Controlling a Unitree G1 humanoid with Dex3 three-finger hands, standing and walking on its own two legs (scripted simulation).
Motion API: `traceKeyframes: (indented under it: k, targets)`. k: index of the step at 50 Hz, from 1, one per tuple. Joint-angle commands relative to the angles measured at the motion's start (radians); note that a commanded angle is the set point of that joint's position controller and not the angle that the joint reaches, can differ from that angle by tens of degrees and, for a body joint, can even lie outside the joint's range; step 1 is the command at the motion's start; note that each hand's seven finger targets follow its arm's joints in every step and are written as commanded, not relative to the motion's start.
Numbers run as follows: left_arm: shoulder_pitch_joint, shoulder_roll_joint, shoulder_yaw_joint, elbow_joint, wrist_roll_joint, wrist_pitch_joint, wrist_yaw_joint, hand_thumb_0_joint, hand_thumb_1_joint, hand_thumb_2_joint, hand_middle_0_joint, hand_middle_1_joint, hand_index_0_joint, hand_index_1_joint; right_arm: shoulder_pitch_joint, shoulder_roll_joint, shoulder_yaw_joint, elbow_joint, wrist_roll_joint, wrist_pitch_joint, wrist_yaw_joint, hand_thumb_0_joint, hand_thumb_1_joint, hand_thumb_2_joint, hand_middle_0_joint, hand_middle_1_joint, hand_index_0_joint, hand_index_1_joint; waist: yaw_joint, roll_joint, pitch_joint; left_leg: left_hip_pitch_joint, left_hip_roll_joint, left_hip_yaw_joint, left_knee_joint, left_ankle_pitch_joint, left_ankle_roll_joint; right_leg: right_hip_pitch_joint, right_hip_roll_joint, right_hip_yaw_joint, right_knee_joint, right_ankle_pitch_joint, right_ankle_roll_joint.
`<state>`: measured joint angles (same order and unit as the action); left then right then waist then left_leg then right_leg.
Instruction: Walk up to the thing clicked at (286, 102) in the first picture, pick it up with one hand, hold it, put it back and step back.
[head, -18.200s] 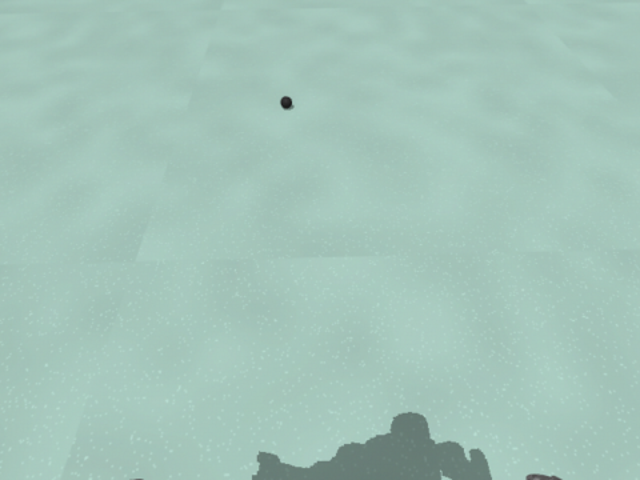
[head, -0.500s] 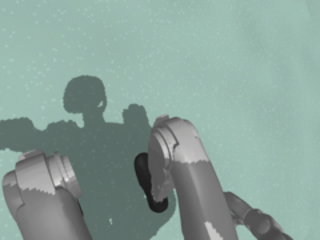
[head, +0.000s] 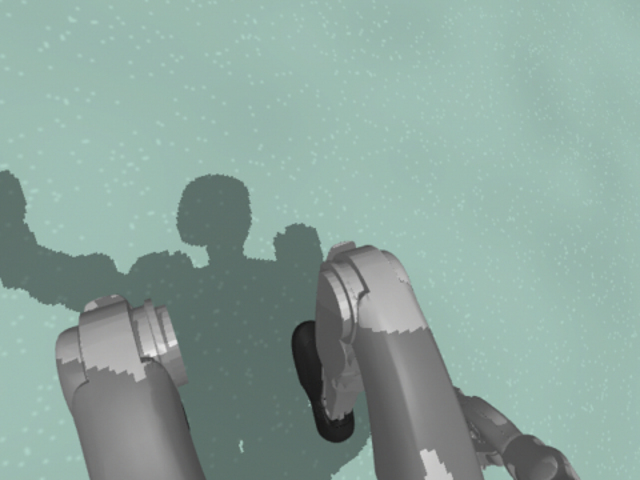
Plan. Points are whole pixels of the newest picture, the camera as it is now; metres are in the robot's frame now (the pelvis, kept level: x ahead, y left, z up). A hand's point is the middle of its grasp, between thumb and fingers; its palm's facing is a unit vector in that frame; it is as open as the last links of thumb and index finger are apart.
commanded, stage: settle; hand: left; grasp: from above
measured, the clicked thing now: out of the picture +0.43 +0.38 -0.23
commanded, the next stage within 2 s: lift in 0.48 s
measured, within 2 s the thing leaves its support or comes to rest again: neither
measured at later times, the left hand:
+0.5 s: hand out of the picture +0.39 +0.36 -0.13, palm faces -0.40 -0.12 -0.91, open 6.9 cm
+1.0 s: hand out of the picture +0.36 +0.36 -0.04, palm faces -0.43 -0.13 -0.89, open 6.8 cm
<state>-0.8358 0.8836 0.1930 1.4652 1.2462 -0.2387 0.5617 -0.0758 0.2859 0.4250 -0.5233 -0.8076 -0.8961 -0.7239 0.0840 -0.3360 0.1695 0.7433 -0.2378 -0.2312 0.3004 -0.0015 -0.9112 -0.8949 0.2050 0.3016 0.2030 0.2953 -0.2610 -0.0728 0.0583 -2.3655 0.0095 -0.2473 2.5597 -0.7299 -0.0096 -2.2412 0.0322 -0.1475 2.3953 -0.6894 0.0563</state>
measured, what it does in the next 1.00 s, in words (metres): rises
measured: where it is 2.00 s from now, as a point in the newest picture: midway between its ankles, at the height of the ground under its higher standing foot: (256, 434)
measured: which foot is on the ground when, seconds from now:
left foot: down 0.00-1.00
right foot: down 0.00-1.00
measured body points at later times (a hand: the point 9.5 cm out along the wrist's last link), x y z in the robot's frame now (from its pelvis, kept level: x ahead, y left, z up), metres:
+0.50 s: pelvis -0.01 -0.01 +0.02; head +0.21 +0.09 +0.41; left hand +0.41 +0.36 -0.08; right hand +0.10 -0.27 -0.07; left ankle +0.06 +0.13 -0.27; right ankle +0.11 -0.13 -0.27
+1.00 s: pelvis -0.01 +0.00 +0.09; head +0.18 +0.08 +0.48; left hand +0.38 +0.37 +0.01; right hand +0.11 -0.27 -0.03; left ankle +0.06 +0.13 -0.27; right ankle +0.11 -0.13 -0.27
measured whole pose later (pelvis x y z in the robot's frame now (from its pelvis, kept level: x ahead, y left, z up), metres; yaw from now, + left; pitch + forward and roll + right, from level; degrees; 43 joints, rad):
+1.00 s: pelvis -0.01 +0.00 +0.09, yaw +7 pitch +34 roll -8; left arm -0.66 0.68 0.09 1.01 1.13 -0.19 0.17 -0.07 0.24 0.49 -0.56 -0.75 -0.93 -0.73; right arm 0.18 -0.28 -0.02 0.69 -0.06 -0.01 0.14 0.00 -0.91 -0.90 0.21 0.30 0.20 0.30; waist -0.14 0.03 -0.14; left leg -2.18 0.01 -0.11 2.23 -0.66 0.01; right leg -2.09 -0.01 -0.05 2.15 -0.66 0.05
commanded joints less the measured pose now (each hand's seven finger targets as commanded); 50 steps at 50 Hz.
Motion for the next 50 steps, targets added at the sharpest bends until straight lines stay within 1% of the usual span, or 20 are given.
traceKeyframes:
  k: [1, 5, 10, 12, 16, 19, 25, 28, 29, 30, 31, 32, 33, 35, 39, 42, 45, 46, 49, 50]
  targets:
    - [-0.257, 0.235, -0.011, -0.146, -0.041, 0.033, -0.01, 0.0, 0.724, 0.515, -0.846, -0.922, -0.996, -0.77, 0.17, -0.288, -0.133, 0.005, 0.04, 0.024, -0.014, 0.0, -0.899, -0.896, 0.2, 0.299, 0.2, 0.299, 0.01, 0.525, -0.684, 0.566, 0.011, 0.129, -0.331, 0.279, 0.006, 0.253, 0.027, -0.084, -0.191, 0.289, -0.087]
    - [-0.258, 0.148, -0.075, -0.134, -0.048, 0.037, -0.081, 0.0, 0.705, 0.526, -0.847, -0.918, -0.989, -0.774, 0.191, -0.268, -0.144, -0.009, 0.061, 0.054, -0.023, 0.0, -0.9, -0.896, 0.2, 0.299, 0.2, 0.299, -0.007, 0.392, -0.656, 0.478, 0.001, 0.148, -0.332, 0.208, 0.033, 0.289, 0.03, -0.057, -0.252, 0.243, -0.082]
    - [-0.315, 0.152, -0.082, -0.218, -0.071, 0.002, -0.157, 0.0, 0.706, 0.57, -0.872, -0.919, -1.0, -0.789, 0.21, -0.259, -0.153, -0.021, 0.078, 0.072, -0.044, 0.0, -0.9, -0.897, 0.2, 0.299, 0.2, 0.3, 0.0, 0.34, -0.682, 0.488, -0.005, 0.145, -0.348, 0.17, 0.039, 0.31, 0.018, -0.044, -0.277, 0.198, -0.08]
    - [-0.318, 0.201, -0.055, -0.258, -0.064, -0.014, -0.164, 0.0, 0.733, 0.577, -0.902, -0.919, -1.026, -0.794, 0.209, -0.254, -0.155, -0.033, 0.087, 0.085, -0.055, 0.0, -0.903, -0.898, 0.2, 0.299, 0.199, 0.299, 0.027, 0.35, -0.73, 0.515, -0.008, 0.148, -0.355, 0.186, 0.035, 0.328, 0.015, -0.037, -0.276, 0.206, -0.084]
    - [-0.315, 0.227, -0.016, -0.296, -0.034, -0.039, -0.165, 0.0, 0.748, 0.608, -0.932, -0.899, -1.044, -0.787, 0.21, -0.248, -0.163, -0.048, 0.092, 0.112, -0.078, 0.0, -0.905, -0.899, 0.2, 0.3, 0.199, 0.3, 0.041, 0.389, -0.756, 0.548, -0.016, 0.159, -0.366, 0.203, 0.027, 0.318, 0.009, -0.037, -0.277, 0.211, -0.09]
    - [-0.32, 0.264, 0.021, -0.355, -0.022, -0.039, -0.154, 0.0, 0.781, 0.61, -0.95, -0.901, -1.064, -0.785, 0.207, -0.231, -0.175, -0.049, 0.099, 0.132, -0.088, 0.0, -0.904, -0.898, 0.2, 0.3, 0.2, 0.3, 0.075, 0.433, -0.815, 0.582, -0.014, 0.185, -0.384, 0.234, 0.025, 0.343, 0.008, -0.015, -0.283, 0.235, -0.094]
    - [-0.305, 0.194, -0.023, -0.287, -0.006, -0.003, -0.161, 0.0, 0.752, 0.67, -0.955, -0.88, -1.047, -0.787, 0.229, -0.215, -0.19, -0.039, 0.106, 0.152, -0.109, 0.0, -0.903, -0.896, 0.2, 0.3, 0.199, 0.3, 0.052, 0.398, -0.767, 0.581, -0.011, 0.187, -0.421, 0.191, 0.031, 0.305, 0.005, -0.014, -0.316, 0.202, -0.095]
    - [-0.293, 0.167, -0.046, -0.268, -0.02, 0.011, -0.184, 0.0, 0.747, 0.684, -1.002, -0.879, -1.079, -0.8, 0.233, -0.212, -0.193, -0.035, 0.11, 0.156, -0.116, 0.0, -0.918, -0.908, 0.2, 0.3, 0.2, 0.3, 0.054, 0.376, -0.754, 0.574, -0.013, 0.181, -0.444, 0.166, 0.035, 0.295, 0.002, -0.014, -0.325, 0.184, -0.095]
    - [-0.304, 0.161, -0.051, -0.295, -0.031, 0.012, -0.191, 0.0, 0.708, 0.656, -0.922, -0.864, -0.999, -0.757, 0.234, -0.211, -0.196, -0.038, 0.112, 0.157, -0.119, 0.0, -0.887, -0.889, 0.2, 0.3, 0.2, 0.3, 0.058, 0.376, -0.768, 0.571, -0.014, 0.188, -0.444, 0.162, 0.038, 0.307, 0.002, -0.008, -0.338, 0.178, -0.094]
    - [-0.294, 0.176, -0.038, -0.303, -0.034, 0.017, -0.198, 0.0, 0.724, 0.648, -0.971, -0.873, -1.056, -0.787, 0.241, -0.212, -0.2, -0.04, 0.116, 0.159, -0.123, 0.0, -0.916, -0.908, 0.2, 0.3, 0.2, 0.3, 0.067, 0.371, -0.776, 0.57, -0.017, 0.191, -0.453, 0.16, 0.04, 0.325, 0.001, -0.005, -0.348, 0.176, -0.093]
    - [-0.286, 0.159, -0.044, -0.316, -0.05, 0.021, -0.209, 0.0, 0.697, 0.617, -0.891, -0.848, -0.976, -0.734, 0.247, -0.211, -0.204, -0.042, 0.119, 0.158, -0.125, 0.0, -0.887, -0.888, 0.2, 0.3, 0.2, 0.3, 0.07, 0.371, -0.785, 0.585, -0.019, 0.194, -0.461, 0.17, 0.039, 0.332, -0.003, -0.003, -0.351, 0.187, -0.091]
    - [-0.279, 0.146, -0.055, -0.314, -0.06, 0.024, -0.222, 0.0, 0.693, 0.634, -0.961, -0.843, -1.039, -0.763, 0.246, -0.207, -0.206, -0.038, 0.121, 0.157, -0.125, 0.0, -0.917, -0.908, 0.2, 0.3, 0.2, 0.3, 0.072, 0.377, -0.781, 0.589, -0.019, 0.192, -0.471, 0.172, 0.037, 0.332, -0.005, -0.004, -0.349, 0.189, -0.092]
    - [-0.281, 0.132, -0.067, -0.331, -0.068, 0.027, -0.235, 0.0, 0.703, 0.636, -0.929, -0.855, -1.021, -0.761, 0.258, -0.205, -0.211, -0.038, 0.125, 0.157, -0.126, 0.0, -0.906, -0.903, 0.2, 0.3, 0.2, 0.3, 0.067, 0.362, -0.795, 0.605, -0.016, 0.188, -0.482, 0.169, 0.038, 0.344, -0.002, -0.002, -0.357, 0.19, -0.093]
    - [-0.285, 0.182, -0.025, -0.4, -0.089, 0.032, -0.255, 0.0, 0.668, 0.603, -0.893, -0.858, -0.994, -0.756, 0.257, -0.213, -0.226, -0.048, 0.139, 0.163, -0.133, 0.0, -0.908, -0.904, 0.2, 0.3, 0.2, 0.3, 0.097, 0.389, -0.847, 0.648, -0.018, 0.188, -0.506, 0.189, 0.035, 0.357, -0.01, 0.004, -0.362, 0.208, -0.093]
    - [-0.248, 0.164, -0.033, -0.486, -0.102, 0.04, -0.295, 0.0, 0.689, 0.629, -0.909, -0.88, -1.011, -0.776, 0.261, -0.2, -0.244, -0.06, 0.155, 0.177, -0.147, 0.0, -0.908, -0.904, 0.2, 0.3, 0.2, 0.3, 0.105, 0.377, -0.87, 0.683, -0.017, 0.195, -0.534, 0.211, 0.036, 0.398, -0.012, 0.015, -0.391, 0.229, -0.093]
    - [-0.222, 0.183, -0.005, -0.578, -0.109, 0.035, -0.311, 0.0, 0.664, 0.649, -0.897, -0.875, -0.993, -0.778, 0.255, -0.194, -0.258, -0.075, 0.168, 0.189, -0.16, 0.0, -0.907, -0.902, 0.2, 0.3, 0.2, 0.3, 0.126, 0.378, -0.9, 0.71, -0.019, 0.19, -0.568, 0.202, 0.035, 0.414, -0.015, 0.023, -0.409, 0.215, -0.096]
    - [-0.171, 0.151, -0.012, -0.647, -0.124, 0.04, -0.33, 0.0, 0.686, 0.673, -0.901, -0.904, -1.003, -0.8, 0.249, -0.186, -0.272, -0.089, 0.178, 0.197, -0.173, 0.0, -0.906, -0.901, 0.2, 0.3, 0.2, 0.3, 0.138, 0.369, -0.895, 0.746, -0.017, 0.187, -0.611, 0.177, 0.035, 0.434, -0.017, 0.03, -0.447, 0.194, -0.093]
    - [-0.14, 0.117, -0.035, -0.635, -0.124, 0.045, -0.338, 0.0, 0.68, 0.674, -0.907, -0.892, -1.004, -0.793, 0.249, -0.176, -0.271, -0.095, 0.182, 0.199, -0.175, 0.0, -0.906, -0.901, 0.2, 0.3, 0.2, 0.3, 0.128, 0.366, -0.869, 0.736, -0.016, 0.187, -0.626, 0.17, 0.035, 0.442, -0.015, 0.03, -0.461, 0.191, -0.092]
    - [-0.12, 0.108, -0.027, -0.697, -0.143, 0.06, -0.36, 0.0, 0.671, 0.669, -0.89, -0.896, -0.992, -0.792, 0.247, -0.177, -0.283, -0.108, 0.194, 0.208, -0.186, 0.0, -0.905, -0.9, 0.2, 0.3, 0.2, 0.3, 0.146, 0.368, -0.885, 0.787, -0.015, 0.166, -0.686, 0.155, 0.034, 0.459, -0.017, 0.031, -0.49, 0.183, -0.09]
    - [-0.105, 0.078, -0.054, -0.687, -0.15, 0.067, -0.371, 0.0, 0.681, 0.67, -0.892, -0.905, -0.997, -0.799, 0.244, -0.172, -0.281, -0.111, 0.195, 0.209, -0.189, 0.0, -0.905, -0.901, 0.2, 0.3, 0.2, 0.3, 0.138, 0.353, -0.861, 0.794, -0.011, 0.16, -0.704, 0.137, 0.036, 0.461, -0.014, 0.03, -0.505, 0.174, -0.088]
